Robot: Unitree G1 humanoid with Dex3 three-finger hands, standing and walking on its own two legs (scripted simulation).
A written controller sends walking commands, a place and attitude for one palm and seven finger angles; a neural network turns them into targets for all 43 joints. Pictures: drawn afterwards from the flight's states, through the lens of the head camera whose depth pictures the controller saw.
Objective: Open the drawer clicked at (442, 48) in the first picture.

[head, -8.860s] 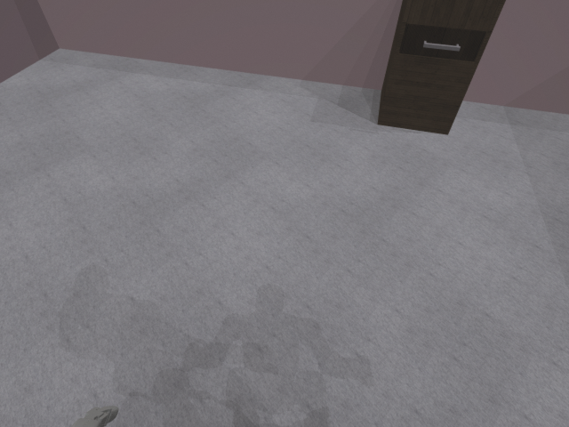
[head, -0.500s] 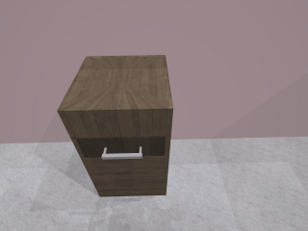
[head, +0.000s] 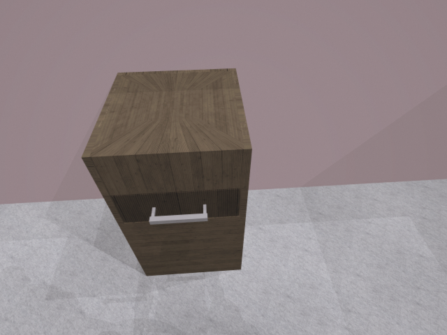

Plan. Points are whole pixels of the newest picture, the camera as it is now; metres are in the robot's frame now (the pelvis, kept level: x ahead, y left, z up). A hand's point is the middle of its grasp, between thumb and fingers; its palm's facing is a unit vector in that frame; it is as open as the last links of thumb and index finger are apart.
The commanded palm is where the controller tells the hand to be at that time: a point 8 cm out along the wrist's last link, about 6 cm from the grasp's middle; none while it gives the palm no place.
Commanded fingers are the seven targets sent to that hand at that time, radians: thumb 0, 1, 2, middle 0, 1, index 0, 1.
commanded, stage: look again from close up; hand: left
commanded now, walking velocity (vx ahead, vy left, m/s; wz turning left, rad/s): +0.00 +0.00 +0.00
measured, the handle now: (179, 213) +0.52 +0.17 -0.24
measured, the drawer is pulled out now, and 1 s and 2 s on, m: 0.00 0.00 0.00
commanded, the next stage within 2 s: raise the hand with hooked fingers in 0.48 s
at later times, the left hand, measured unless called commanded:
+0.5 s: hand out of the picture +0.01 +0.12 -0.17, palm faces +0.02 -0.99 -0.17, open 7.3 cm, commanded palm none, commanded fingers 0.00 0.90 0.90 -0.20 -0.30 -0.20 -0.30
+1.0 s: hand (168, 306) +0.20 +0.12 -0.08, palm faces -0.14 -0.29 -0.95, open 8.5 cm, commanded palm +0.19 +0.17 -0.02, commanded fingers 0.00 0.39 0.68 -0.24 -0.63 -0.24 -0.63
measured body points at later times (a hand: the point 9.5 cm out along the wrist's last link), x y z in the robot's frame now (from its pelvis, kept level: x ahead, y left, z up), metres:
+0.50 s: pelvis +0.03 -0.03 +0.00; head +0.03 -0.04 +0.45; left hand +0.01 +0.18 -0.16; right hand +0.03 -0.25 -0.16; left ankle +0.02 +0.05 -0.74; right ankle +0.02 -0.13 -0.74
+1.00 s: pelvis +0.03 -0.07 -0.03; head +0.05 -0.08 +0.42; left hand +0.20 +0.13 -0.02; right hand +0.26 -0.31 -0.09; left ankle +0.02 +0.05 -0.74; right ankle +0.02 -0.14 -0.74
